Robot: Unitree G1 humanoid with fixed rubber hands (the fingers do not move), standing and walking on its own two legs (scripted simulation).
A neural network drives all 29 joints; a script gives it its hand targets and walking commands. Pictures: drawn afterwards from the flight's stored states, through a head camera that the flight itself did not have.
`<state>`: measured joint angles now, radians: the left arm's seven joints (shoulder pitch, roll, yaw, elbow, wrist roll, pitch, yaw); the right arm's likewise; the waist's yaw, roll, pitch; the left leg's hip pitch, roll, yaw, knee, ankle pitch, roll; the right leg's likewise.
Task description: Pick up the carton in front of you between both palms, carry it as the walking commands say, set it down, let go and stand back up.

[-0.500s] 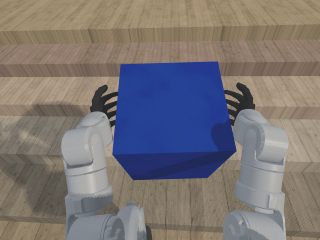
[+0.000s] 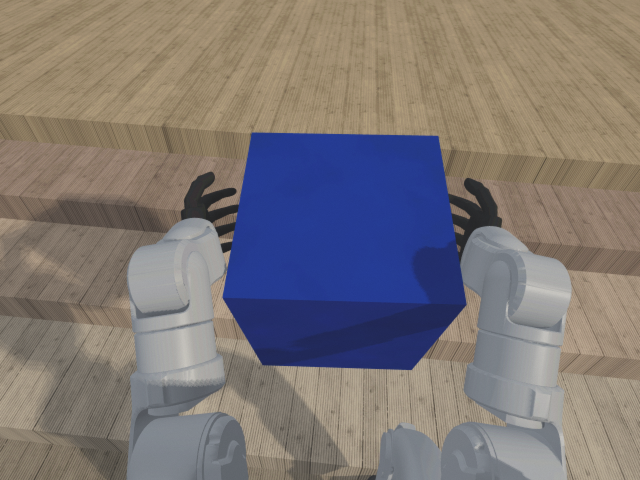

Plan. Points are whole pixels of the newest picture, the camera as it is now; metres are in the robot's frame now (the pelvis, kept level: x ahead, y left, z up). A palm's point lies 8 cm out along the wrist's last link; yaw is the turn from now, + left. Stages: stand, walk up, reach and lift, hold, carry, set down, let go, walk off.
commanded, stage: carry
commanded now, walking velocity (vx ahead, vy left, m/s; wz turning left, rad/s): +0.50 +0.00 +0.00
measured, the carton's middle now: (340, 263) +0.36 +0.01 +0.10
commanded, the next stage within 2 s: none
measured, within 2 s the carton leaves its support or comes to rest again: neither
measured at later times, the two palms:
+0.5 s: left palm (257, 32) +0.65 +0.13 +0.28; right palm (468, 48) +0.64 -0.17 +0.27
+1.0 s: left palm out of the picture +0.95 +0.12 +0.38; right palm out of the picture +0.96 -0.19 +0.38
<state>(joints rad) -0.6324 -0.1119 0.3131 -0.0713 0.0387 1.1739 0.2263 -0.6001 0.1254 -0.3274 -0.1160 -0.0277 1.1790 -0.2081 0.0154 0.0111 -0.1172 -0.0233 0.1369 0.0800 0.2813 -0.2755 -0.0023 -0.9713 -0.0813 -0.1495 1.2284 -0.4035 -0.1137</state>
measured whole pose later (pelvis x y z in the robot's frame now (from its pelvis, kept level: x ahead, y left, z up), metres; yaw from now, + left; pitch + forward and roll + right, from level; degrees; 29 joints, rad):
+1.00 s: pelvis +0.62 -0.05 +0.22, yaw +0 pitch +5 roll -3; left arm -0.64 -0.11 0.30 -0.04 0.03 1.17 0.23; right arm -0.58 0.12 -0.34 -0.10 -0.05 1.16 -0.21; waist 0.06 0.01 -0.12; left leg -0.07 0.15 0.08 0.44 -0.26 0.01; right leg -0.81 -0.04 -0.17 1.06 -0.34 -0.12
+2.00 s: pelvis +1.24 -0.09 +0.43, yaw +0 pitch +3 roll -2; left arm -0.66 -0.11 0.29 -0.02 0.03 1.16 0.22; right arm -0.60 0.11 -0.35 -0.07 -0.06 1.15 -0.21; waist 0.09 0.01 -0.09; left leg -0.10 0.14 0.03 0.67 -0.31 0.00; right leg -0.83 -0.03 -0.19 1.00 -0.21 -0.12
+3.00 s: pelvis +1.79 -0.08 +0.53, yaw -1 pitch +5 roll +0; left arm -0.29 -0.16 0.22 -0.21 0.04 1.03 0.17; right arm -0.29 0.16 -0.21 -0.21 -0.03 1.02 -0.15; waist -0.01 -0.01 -0.09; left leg -0.04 0.01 0.12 0.33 -0.37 0.01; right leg -0.48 -0.04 -0.16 0.40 -0.03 0.00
